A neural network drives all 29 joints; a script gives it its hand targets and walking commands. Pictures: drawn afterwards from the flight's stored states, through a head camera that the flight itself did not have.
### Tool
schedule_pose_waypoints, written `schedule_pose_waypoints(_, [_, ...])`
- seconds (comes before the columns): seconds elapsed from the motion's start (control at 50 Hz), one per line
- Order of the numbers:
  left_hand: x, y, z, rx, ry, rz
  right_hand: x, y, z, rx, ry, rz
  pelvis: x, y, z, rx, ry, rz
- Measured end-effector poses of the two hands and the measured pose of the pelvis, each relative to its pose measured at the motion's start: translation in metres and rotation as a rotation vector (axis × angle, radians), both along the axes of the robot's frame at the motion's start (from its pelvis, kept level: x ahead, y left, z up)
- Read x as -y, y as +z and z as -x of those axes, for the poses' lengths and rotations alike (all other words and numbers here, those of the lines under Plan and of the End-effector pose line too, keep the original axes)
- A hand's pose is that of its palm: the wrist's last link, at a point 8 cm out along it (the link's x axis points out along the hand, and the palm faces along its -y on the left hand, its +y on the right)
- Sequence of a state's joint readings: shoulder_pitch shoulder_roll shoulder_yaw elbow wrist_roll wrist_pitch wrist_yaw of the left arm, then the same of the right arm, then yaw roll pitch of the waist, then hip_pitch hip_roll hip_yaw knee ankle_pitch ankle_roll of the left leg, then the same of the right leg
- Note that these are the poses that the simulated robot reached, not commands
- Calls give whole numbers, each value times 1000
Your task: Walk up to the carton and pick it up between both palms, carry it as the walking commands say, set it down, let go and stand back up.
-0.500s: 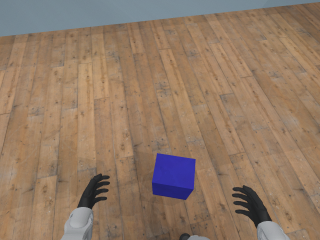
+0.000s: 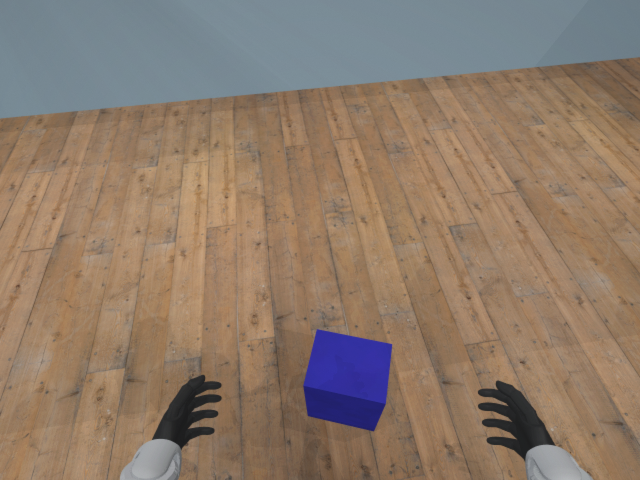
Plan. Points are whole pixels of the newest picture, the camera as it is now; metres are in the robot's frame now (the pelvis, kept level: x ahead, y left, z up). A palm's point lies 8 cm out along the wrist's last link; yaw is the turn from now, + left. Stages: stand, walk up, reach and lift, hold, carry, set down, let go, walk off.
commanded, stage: let go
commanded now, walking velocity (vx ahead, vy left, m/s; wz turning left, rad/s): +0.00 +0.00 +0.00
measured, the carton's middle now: (346, 382) +0.42 -0.03 -0.63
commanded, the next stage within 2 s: stand in 0.10 s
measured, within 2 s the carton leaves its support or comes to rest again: neither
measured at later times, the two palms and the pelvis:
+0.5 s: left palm (107, 457) +0.15 +0.30 -0.08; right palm (571, 475) +0.14 -0.28 -0.09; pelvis +0.03 +0.01 +0.00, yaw +0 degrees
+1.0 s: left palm out of the picture +0.10 +0.31 -0.09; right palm out of the picture +0.08 -0.27 -0.09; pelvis +0.00 +0.02 +0.00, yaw -1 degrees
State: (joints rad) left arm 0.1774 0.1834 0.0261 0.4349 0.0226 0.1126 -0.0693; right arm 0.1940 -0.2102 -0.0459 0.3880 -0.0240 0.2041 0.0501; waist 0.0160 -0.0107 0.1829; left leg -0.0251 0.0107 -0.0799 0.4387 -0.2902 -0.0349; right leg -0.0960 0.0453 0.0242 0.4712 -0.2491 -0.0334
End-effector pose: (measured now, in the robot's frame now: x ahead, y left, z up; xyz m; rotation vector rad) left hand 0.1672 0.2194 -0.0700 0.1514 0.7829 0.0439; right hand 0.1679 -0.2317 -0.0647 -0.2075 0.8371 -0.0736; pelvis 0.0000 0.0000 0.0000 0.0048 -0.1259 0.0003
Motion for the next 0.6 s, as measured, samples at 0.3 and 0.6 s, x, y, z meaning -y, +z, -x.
schedule_pose_waypoints(0.3, [-68,-7,27,-98,113,-219,50,-14,2,21,-54,128,2,-5,-29,-110,9,19])
schedule_pose_waypoints(0.6, [-82,-14,24,-124,81,-216,48,-24,39,-73,-101,150,-12,-2,-27,-113,-8,11])
